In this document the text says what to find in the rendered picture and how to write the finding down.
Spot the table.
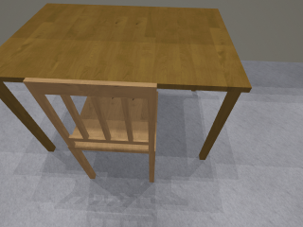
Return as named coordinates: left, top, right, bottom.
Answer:
left=0, top=3, right=252, bottom=160

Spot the chair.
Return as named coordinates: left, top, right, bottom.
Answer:
left=23, top=78, right=158, bottom=183

